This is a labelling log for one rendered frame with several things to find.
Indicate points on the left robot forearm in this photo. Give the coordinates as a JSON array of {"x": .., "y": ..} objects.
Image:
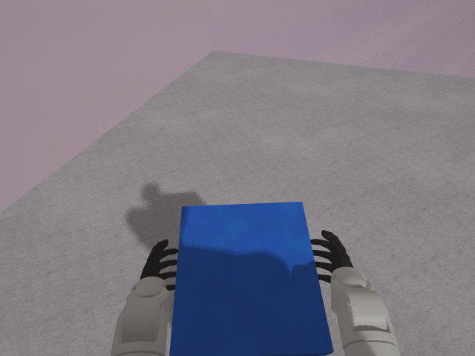
[{"x": 141, "y": 328}]

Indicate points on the right robot hand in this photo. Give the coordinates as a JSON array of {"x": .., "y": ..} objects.
[{"x": 337, "y": 255}]

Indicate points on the carton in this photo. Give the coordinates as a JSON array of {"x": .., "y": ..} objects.
[{"x": 247, "y": 284}]

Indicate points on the right robot forearm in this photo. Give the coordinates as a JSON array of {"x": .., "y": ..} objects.
[{"x": 364, "y": 321}]

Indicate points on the left robot hand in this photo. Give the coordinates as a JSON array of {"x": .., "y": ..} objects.
[{"x": 153, "y": 266}]

